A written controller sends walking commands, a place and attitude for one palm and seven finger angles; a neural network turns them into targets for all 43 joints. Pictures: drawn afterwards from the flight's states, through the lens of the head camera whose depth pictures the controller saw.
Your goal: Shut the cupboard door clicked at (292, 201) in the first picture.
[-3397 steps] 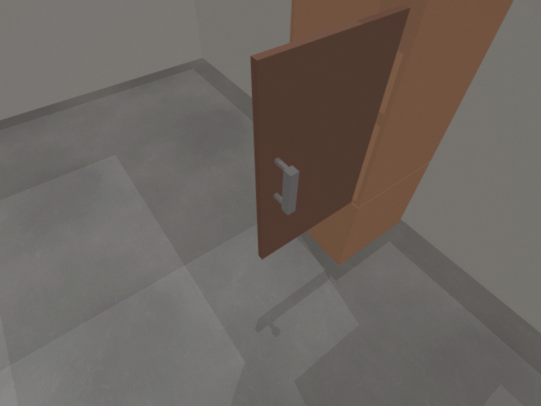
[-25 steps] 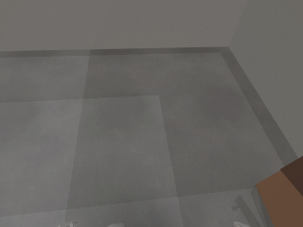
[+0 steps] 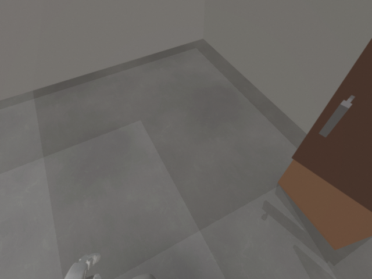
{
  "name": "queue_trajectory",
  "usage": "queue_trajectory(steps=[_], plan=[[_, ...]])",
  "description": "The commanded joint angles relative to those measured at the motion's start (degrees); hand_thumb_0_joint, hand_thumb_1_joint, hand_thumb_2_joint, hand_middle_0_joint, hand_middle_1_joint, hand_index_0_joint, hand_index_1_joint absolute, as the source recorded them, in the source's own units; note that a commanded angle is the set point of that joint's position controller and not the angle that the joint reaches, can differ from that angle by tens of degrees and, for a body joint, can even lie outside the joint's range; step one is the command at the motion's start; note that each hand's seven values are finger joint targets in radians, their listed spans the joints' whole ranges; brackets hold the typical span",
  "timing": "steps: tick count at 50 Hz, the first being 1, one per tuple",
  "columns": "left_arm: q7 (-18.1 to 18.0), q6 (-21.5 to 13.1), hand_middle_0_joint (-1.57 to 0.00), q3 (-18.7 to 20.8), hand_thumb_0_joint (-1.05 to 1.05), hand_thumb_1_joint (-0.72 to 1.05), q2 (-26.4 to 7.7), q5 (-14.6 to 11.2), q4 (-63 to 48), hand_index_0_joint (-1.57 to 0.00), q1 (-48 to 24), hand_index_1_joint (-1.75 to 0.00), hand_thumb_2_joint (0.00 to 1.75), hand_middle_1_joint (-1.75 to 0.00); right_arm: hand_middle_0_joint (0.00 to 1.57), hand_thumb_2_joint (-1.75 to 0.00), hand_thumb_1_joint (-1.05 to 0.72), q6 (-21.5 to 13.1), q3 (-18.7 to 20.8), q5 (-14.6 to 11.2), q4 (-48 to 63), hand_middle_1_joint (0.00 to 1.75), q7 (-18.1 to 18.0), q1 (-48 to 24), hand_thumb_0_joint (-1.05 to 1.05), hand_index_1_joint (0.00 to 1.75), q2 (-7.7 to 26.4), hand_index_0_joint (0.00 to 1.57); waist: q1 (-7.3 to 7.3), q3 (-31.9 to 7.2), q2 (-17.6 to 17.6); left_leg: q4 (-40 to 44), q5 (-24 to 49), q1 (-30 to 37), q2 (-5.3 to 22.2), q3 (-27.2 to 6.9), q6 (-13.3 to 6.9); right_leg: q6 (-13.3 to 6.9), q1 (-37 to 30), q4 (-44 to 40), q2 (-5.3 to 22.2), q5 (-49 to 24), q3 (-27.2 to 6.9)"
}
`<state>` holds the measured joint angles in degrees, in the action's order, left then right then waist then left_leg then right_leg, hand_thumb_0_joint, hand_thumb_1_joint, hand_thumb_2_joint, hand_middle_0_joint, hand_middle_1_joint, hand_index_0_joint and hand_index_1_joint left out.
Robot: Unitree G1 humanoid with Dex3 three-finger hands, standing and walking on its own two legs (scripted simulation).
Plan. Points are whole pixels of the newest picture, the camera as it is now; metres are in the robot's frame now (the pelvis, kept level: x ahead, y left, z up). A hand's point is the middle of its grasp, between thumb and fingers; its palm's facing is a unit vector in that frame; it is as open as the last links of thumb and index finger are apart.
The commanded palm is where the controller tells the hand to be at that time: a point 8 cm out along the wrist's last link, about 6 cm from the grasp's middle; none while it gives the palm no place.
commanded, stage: turn to face it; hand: left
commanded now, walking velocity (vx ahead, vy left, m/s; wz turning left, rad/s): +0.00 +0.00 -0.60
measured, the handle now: (337, 116) +0.55 -0.42 -0.03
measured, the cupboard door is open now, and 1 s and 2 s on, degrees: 16 16 16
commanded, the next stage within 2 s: take the last steps up to it in 1.24 s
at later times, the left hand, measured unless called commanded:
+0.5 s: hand (104, 267) +0.16 +0.22 -0.15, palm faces -0.25 -0.95 -0.20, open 7.3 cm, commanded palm none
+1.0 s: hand (140, 248) +0.21 +0.13 -0.15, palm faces -0.53 -0.82 -0.23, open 7.3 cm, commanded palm none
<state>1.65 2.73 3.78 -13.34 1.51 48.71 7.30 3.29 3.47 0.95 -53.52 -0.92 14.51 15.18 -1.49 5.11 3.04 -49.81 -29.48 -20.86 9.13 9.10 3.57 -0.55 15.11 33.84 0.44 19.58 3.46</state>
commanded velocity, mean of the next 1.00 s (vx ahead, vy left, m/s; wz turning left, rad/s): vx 0.00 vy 0.00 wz -0.56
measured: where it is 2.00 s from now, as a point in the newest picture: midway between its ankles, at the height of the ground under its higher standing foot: outside the picture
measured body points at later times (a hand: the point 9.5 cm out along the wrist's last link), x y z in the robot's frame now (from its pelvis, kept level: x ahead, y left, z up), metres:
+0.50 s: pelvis +0.02 +0.03 +0.02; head +0.07 +0.05 +0.46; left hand +0.18 +0.26 -0.14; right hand +0.03 -0.23 -0.11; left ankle +0.05 +0.13 -0.73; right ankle -0.05 -0.10 -0.64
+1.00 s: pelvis +0.03 +0.01 +0.01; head +0.06 -0.01 +0.46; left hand +0.24 +0.18 -0.13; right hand -0.04 -0.26 -0.12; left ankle +0.11 +0.10 -0.70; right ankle -0.04 -0.10 -0.73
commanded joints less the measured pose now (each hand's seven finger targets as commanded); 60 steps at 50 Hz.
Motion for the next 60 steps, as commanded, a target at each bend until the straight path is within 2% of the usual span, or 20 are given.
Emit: queue_trajectory(steps=[1, 10, 13, 15, 16, 19, 28, 32, 33, 34, 35, 37, 40, 47, 50, 51, 53, 54, 57, 60], plan=[[-2.5, -1.0, -0.20, 3.1, 0.00, 0.90, -11.8, -0.5, -2.6, -0.20, 4.0, -0.30, 0.90, -0.30, 0.20, -0.90, -0.90, -1.6, 0.7, -0.1, 7.4, 0.30, -1.0, -5.4, 0.00, 0.30, 5.1, 0.20, 2.94, -6.7, -15.5, -17.5, 2.0, -17.3, -2.0, -9.4, 1.5, -11.0, -13.3, -12.0, 15.7, -36.3, -18.5], [-1.8, -0.9, -0.20, 3.2, 0.00, 0.90, -12.5, 0.1, -3.6, -0.20, 2.2, -0.30, 0.90, -0.30, 0.20, -0.90, -0.90, -2.0, 0.5, -0.5, 8.1, 0.30, -0.3, -4.8, 0.00, 0.30, 3.4, 0.20, 1.90, -6.6, -12.4, 5.6, 5.9, -2.9, -7.0, -6.6, 1.3, -9.9, -3.2, -11.2, 11.7, -25.9, -21.7], [-1.8, -0.5, -0.20, 3.0, 0.00, 0.90, -10.7, -0.4, -3.9, -0.20, -0.3, -0.30, 0.90, -0.30, 0.20, -0.90, -0.90, -3.0, 0.6, -0.6, 6.3, 0.30, -0.8, 1.6, 0.00, 0.30, 4.6, 0.20, -1.54, -8.4, -9.9, 24.2, 17.5, 10.8, -6.7, -7.5, 0.4, -4.6, 3.6, -5.0, 7.3, -20.1, -21.0], [-1.0, -0.1, -0.20, 1.8, 0.00, 0.90, -5.4, -1.2, -5.7, -0.20, 3.4, -0.30, 0.90, -0.30, 0.20, -0.90, -0.90, -3.7, 1.9, 0.6, 6.9, 0.30, -1.3, 4.0, 0.00, 0.30, 14.1, 0.20, -0.98, -11.0, 16.0, 33.1, 28.2, 19.8, 17.2, -29.6, -10.1, 2.0, 17.4, 17.4, -4.3, 15.9, -6.2], [-0.9, 0.1, -0.20, 2.1, 0.00, 0.90, -7.4, -0.4, -5.4, -0.20, 1.6, -0.30, 0.90, -0.30, 0.20, -0.90, -0.90, -3.7, 1.7, 1.0, 6.9, 0.30, -1.6, 4.0, 0.00, 0.30, 13.5, 0.20, -2.08, -10.0, 11.8, 33.0, 29.1, 15.8, 19.4, -30.7, -13.3, 2.3, 17.5, 28.6, -2.2, 17.1, -7.6], [0.3, 0.4, -0.20, 2.7, 0.00, 0.90, -6.7, -0.3, -3.8, -0.20, 1.1, -0.30, 0.90, -0.30, 0.20, -0.90, -0.90, -3.9, 0.5, 1.1, 8.8, 0.30, -1.7, -2.6, 0.00, 0.30, 9.3, 0.20, 1.03, -5.9, 6.4, 31.3, 35.2, 11.3, 12.2, -17.2, -11.5, 3.6, 17.2, 35.5, 0.9, 9.2, -5.8], [0.9, 0.7, -0.20, 1.5, 0.00, 0.90, -4.0, -0.4, -4.5, -0.20, -1.9, -0.30, 0.90, -0.30, 0.20, -0.90, -0.90, -3.3, 1.7, 0.8, 5.2, 0.30, -0.9, 1.1, 0.00, 0.30, 10.0, 0.20, -1.10, -7.2, 9.6, 26.8, 41.0, 15.8, 11.3, -5.5, -10.4, 3.0, 8.7, 13.0, 0.1, 6.3, 1.6], [0.5, -0.2, -0.20, 1.9, 0.00, 0.90, -6.0, -0.4, -2.9, -0.20, 4.1, -0.30, 0.90, -0.30, 0.20, -0.90, -0.90, -2.9, 2.4, 0.4, 5.4, 0.30, -0.5, -1.8, 0.00, 0.30, 11.0, 0.20, 2.63, -8.9, 7.1, 17.8, 34.6, 10.1, 10.3, -1.3, -6.0, 0.8, -5.1, -6.5, -0.4, -7.2, 2.5], [0.0, -0.8, -0.20, 2.5, 0.00, 0.90, -10.0, 0.0, -1.7, -0.20, 7.5, -0.30, 0.90, -0.30, 0.20, -0.90, -0.90, -2.8, 2.2, -0.2, 5.9, 0.30, 0.0, -1.6, 0.00, 0.30, 9.0, 0.20, 4.14, -10.2, -1.7, 9.7, 25.7, 2.6, 6.7, 1.1, -2.5, -1.5, -14.3, -12.5, 5.4, -15.6, -4.5], [-0.8, -1.5, -0.20, 3.6, 0.00, 0.90, -16.0, 0.4, -1.0, -0.20, 10.1, -0.30, 0.90, -0.30, 0.20, -0.90, -0.90, -2.6, 0.8, -0.3, 8.8, 0.30, 0.2, -4.5, 0.00, 0.30, 4.0, 0.20, 6.10, -8.3, -20.4, -3.3, -5.8, -13.5, -2.7, 3.7, 1.0, -7.8, -19.6, -15.2, 20.0, -32.6, -24.3], [-1.2, -1.5, -0.20, 3.4, 0.00, 0.90, -17.4, -0.6, -0.4, -0.20, 12.7, -0.30, 0.90, -0.30, 0.20, -0.90, -0.90, -1.8, 0.2, -0.2, 9.8, 0.30, -0.3, -6.3, 0.00, 0.30, 5.4, 0.20, 7.29, -8.0, -16.5, -11.8, -8.0, -14.4, -3.5, -4.7, 0.8, -12.1, -14.2, -14.4, 23.2, -38.2, -26.3], [-2.2, -1.4, -0.20, 3.3, 0.00, 0.90, -14.4, -0.6, -1.4, -0.20, 7.0, -0.30, 0.90, -0.30, 0.20, -0.90, -0.90, -1.5, 0.6, -0.2, 8.7, 0.30, -1.0, -6.9, 0.00, 0.30, 5.9, 0.20, 4.49, -7.0, -19.6, -18.3, -2.3, -19.1, -2.8, -9.9, 1.1, -12.0, -13.6, -14.5, 18.6, -32.8, -24.9], [-2.2, -1.6, -0.20, 2.2, 0.00, 0.90, -11.2, -0.5, -3.1, -0.20, 1.8, -0.30, 0.90, -0.30, 0.20, -0.90, -0.90, -1.5, 0.4, 0.0, 6.4, 0.30, -0.3, -4.0, 0.00, 0.30, 4.9, 0.20, 1.27, -8.3, -11.9, -13.9, 6.1, -12.4, -3.0, -8.1, 2.1, -9.9, -9.0, -12.6, 13.1, -31.9, -15.4], [-1.9, -1.2, -0.20, 2.6, 0.00, 0.90, -12.3, 0.1, -2.6, -0.20, 2.8, -0.30, 0.90, -0.30, 0.20, -0.90, -0.90, -1.8, 0.2, -0.4, 7.3, 0.30, -0.1, -4.5, 0.00, 0.30, 3.8, 0.20, 1.88, -6.7, -12.3, 3.2, 6.0, -4.7, -6.4, -6.9, 1.3, -10.4, -3.9, -13.3, 12.1, -22.1, -20.9], [-1.9, -0.8, -0.20, 2.7, 0.00, 0.90, -11.6, -0.4, -2.6, -0.20, 0.8, -0.30, 0.90, -0.30, 0.20, -0.90, -0.90, -2.6, 0.1, -0.5, 5.8, 0.30, -0.7, 0.6, 0.00, 0.30, 3.6, 0.20, -0.61, -7.6, -11.2, 18.2, 14.5, 6.6, -7.7, -6.5, 0.5, -7.2, 1.3, -9.1, 9.8, -20.4, -21.4], [-1.8, -0.5, -0.20, 2.2, 0.00, 0.90, -10.0, -0.7, -2.7, -0.20, 0.7, -0.30, 0.90, -0.30, 0.20, -0.90, -0.90, -3.2, 0.2, -0.4, 5.1, 0.30, -0.9, 2.5, 0.00, 0.30, 5.1, 0.20, -1.25, -8.1, -7.7, 25.7, 18.1, 13.4, -5.6, -8.1, -0.4, -4.3, 6.0, -5.8, 6.5, -16.1, -19.2], [-1.2, -0.3, -0.20, 1.1, 0.00, 0.90, -5.6, -1.0, -4.2, -0.20, 2.5, -0.30, 0.90, -0.30, 0.20, -0.90, -0.90, -3.5, 1.4, 0.6, 5.8, 0.30, -1.1, 5.1, 0.00, 0.30, 13.4, 0.20, -1.59, -7.9, 14.1, 33.9, 25.0, 14.4, 16.1, -30.8, -11.0, 1.4, 14.5, 16.3, -3.9, 14.7, -5.4], [-1.2, 0.2, -0.20, 1.5, 0.00, 0.90, -6.8, -0.3, -3.7, -0.20, 1.7, -0.30, 0.90, -0.30, 0.20, -0.90, -0.90, -3.6, 1.2, 1.1, 5.4, 0.30, -1.6, 4.4, 0.00, 0.30, 12.8, 0.20, -1.67, -7.0, 12.2, 35.3, 24.7, 10.8, 17.0, -31.4, -12.8, 1.9, 15.2, 26.0, -2.4, 15.4, -7.9], [-0.3, 0.5, -0.20, 2.2, 0.00, 0.90, -5.9, -0.2, -1.2, -0.20, 3.2, -0.30, 0.90, -0.30, 0.20, -0.90, -0.90, -3.7, -0.1, 1.2, 6.8, 0.30, -1.7, -2.6, 0.00, 0.30, 8.6, 0.20, 1.83, -4.7, 6.8, 33.3, 28.3, 7.6, 9.7, -17.8, -11.6, 2.8, 14.2, 32.8, 0.1, 7.8, -6.3], [-0.2, 0.9, -0.20, 1.5, 0.00, 0.90, -4.0, -0.4, -0.7, -0.20, 2.4, -0.30, 0.90, -0.30, 0.20, -0.90, -0.90, -3.7, 0.0, 1.0, 4.9, 0.30, -1.8, -0.5, 0.00, 0.30, 7.5, 0.20, 1.04, -6.7, 6.5, 31.3, 35.2, 12.3, 8.0, -12.7, -11.4, 3.0, 11.9, 24.6, 0.1, 6.9, -3.7]])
